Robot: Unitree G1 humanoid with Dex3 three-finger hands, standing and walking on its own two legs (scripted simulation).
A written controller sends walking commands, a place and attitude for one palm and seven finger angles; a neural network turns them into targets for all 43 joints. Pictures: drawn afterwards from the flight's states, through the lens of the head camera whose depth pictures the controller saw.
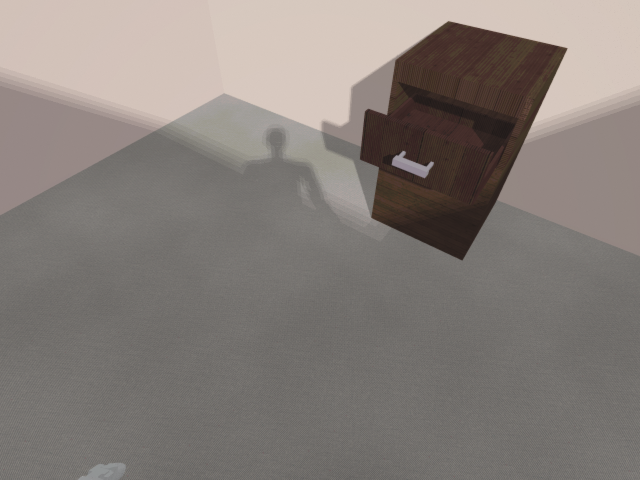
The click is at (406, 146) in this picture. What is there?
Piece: drawer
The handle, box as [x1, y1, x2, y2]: [392, 151, 433, 177]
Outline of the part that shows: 393,158 393,165 425,177 428,170 433,164 433,162 430,162 426,167 402,157 405,153 404,151 402,151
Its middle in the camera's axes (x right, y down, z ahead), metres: +0.27 -0.22 +1.14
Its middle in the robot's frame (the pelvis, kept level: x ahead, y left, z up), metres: +1.00 -0.23 -0.21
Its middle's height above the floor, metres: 0.56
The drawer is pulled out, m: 0.23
